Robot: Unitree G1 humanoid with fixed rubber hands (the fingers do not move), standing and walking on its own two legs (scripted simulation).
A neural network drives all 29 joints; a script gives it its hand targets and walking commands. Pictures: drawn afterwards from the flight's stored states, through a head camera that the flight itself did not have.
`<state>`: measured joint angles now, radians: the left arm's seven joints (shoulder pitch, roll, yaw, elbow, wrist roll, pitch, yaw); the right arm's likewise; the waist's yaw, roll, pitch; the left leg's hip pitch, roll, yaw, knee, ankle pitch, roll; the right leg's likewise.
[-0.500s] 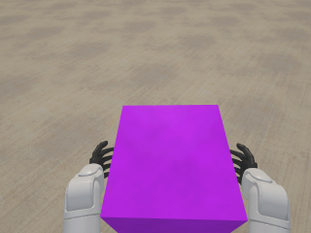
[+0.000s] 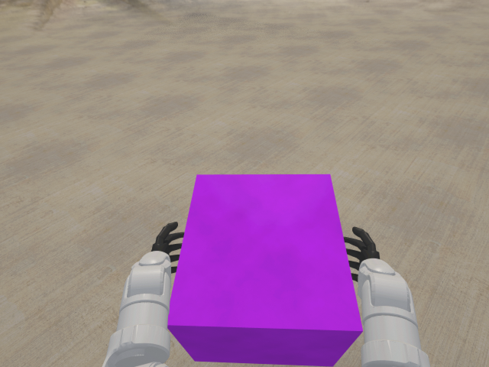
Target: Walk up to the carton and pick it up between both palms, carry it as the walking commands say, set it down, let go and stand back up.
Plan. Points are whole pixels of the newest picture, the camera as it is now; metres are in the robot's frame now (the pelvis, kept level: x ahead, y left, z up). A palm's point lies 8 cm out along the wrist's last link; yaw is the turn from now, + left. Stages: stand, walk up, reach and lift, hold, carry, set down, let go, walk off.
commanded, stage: set down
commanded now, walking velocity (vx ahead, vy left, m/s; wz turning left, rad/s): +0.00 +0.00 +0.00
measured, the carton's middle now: (262, 267) +0.34 -0.03 -0.04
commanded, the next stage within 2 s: none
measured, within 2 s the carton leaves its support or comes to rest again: neither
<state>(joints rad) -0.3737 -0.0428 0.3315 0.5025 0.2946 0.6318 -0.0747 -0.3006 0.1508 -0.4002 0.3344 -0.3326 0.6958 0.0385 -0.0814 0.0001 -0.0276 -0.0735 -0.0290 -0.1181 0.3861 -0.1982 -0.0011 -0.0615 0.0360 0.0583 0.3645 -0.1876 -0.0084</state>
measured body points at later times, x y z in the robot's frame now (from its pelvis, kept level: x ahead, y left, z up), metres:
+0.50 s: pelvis -0.01 +0.03 -0.02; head +0.08 +0.03 +0.42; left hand +0.34 +0.15 -0.07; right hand +0.28 -0.21 -0.06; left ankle +0.02 +0.13 -0.74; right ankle +0.02 -0.12 -0.74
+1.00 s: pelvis -0.04 -0.01 -0.06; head +0.15 -0.02 +0.34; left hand +0.37 +0.15 -0.15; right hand +0.32 -0.21 -0.15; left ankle +0.02 +0.13 -0.74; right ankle +0.02 -0.12 -0.75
